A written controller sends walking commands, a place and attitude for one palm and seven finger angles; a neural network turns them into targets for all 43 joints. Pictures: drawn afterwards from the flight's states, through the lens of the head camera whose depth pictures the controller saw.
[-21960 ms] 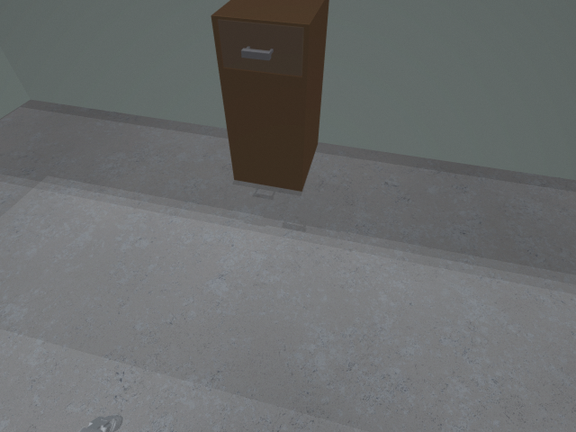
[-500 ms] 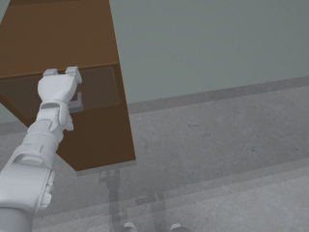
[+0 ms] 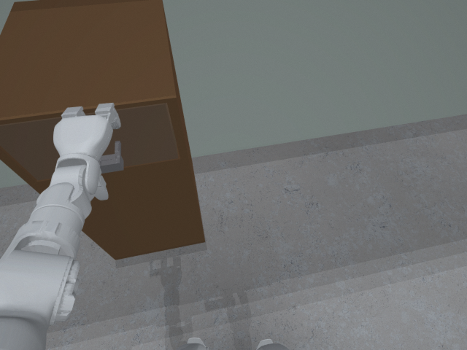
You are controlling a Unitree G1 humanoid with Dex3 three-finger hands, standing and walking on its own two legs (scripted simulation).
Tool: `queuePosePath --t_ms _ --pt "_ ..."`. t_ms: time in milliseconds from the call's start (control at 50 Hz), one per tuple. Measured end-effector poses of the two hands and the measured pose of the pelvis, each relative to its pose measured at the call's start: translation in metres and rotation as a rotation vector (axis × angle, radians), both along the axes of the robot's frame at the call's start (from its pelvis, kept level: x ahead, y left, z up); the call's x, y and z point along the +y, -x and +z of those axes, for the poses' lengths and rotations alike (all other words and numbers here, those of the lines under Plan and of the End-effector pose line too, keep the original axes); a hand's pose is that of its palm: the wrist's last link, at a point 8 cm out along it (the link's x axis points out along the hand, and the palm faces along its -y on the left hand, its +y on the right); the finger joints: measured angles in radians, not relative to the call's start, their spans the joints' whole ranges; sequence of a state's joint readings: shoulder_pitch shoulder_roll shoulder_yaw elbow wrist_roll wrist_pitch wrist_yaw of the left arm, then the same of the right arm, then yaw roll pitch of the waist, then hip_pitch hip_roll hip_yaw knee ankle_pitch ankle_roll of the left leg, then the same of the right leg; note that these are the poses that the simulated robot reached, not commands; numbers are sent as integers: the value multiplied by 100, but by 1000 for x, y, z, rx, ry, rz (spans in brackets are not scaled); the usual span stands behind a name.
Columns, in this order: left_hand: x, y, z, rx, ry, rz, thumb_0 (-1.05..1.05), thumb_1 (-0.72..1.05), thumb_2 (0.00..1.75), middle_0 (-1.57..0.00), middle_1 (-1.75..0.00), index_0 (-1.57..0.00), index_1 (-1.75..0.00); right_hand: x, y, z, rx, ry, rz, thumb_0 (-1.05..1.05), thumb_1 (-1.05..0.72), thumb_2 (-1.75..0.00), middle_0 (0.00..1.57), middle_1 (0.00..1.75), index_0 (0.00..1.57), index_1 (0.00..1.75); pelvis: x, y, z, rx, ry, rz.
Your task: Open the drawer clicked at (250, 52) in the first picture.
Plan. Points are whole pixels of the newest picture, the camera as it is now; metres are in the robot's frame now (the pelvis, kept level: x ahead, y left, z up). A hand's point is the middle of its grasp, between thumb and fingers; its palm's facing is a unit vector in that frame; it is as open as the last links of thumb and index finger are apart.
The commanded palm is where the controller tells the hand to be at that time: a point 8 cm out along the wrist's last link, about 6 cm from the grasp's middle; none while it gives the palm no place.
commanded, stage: lower the fingers behind the handle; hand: left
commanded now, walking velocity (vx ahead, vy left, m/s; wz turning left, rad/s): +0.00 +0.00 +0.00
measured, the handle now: (94, 157) +0.51 +0.27 -0.02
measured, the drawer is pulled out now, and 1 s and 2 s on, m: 0.00 0.00 0.00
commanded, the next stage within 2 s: close the thumb around the handle in 1.60 s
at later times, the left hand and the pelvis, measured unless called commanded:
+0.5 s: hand (87, 166) +0.46 +0.26 +0.01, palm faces -0.09 +0.01 -1.00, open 13.8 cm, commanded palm +0.44 +0.29 +0.04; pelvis +0.00 -0.01 -0.01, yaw +0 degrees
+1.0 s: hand (77, 182) +0.46 +0.31 -0.04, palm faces +0.05 -0.05 -1.00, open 13.7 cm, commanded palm +0.44 +0.28 +0.00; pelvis +0.01 +0.03 -0.04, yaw +0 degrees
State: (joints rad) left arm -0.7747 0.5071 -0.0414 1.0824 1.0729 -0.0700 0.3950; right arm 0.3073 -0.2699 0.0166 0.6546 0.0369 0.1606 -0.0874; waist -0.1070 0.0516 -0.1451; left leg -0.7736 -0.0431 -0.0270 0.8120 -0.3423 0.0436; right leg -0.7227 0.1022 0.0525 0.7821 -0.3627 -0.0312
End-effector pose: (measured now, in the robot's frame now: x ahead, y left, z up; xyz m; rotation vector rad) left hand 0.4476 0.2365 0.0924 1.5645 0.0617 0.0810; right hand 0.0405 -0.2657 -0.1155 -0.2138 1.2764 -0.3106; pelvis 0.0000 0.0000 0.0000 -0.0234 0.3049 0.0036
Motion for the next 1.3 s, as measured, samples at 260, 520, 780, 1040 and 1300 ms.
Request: queuePosePath --t_ms 260,520,780,1040,1300 --pt "-1 0 -1 -9 1 15 0 -49 30 -35 -127 -32 -124 -4 -7 -2 -4 -11 17 0 -90 -90 21 30 20 30 -4 -3 -2 9 -2 5" --pt "31 6 -32 134 -15 160 0 -49 30 -33 -126 -31 -125 -11 -5 -3 -15 10 10 0 -90 -90 21 30 20 30 -8 0 -8 32 -1 -1" --pt "74 16 -81 97 52 65 0 -49 30 -32 -124 -31 -120 -5 11 -26 123 44 38 0 -90 -90 21 30 20 29 8 -9 -36 134 41 21" --pt "68 12 -81 -21 41 98 0 -49 30 -33 -122 -33 -127 38 -20 -37 81 -43 89 0 -90 -90 21 30 20 29 30 -10 -39 117 66 33" --pt "68 10 -82 42 26 85 0 -49 30 -32 -121 -34 -122 36 4 -33 63 -2 86 0 -90 -90 21 30 20 30 32 5 -45 114 66 32"
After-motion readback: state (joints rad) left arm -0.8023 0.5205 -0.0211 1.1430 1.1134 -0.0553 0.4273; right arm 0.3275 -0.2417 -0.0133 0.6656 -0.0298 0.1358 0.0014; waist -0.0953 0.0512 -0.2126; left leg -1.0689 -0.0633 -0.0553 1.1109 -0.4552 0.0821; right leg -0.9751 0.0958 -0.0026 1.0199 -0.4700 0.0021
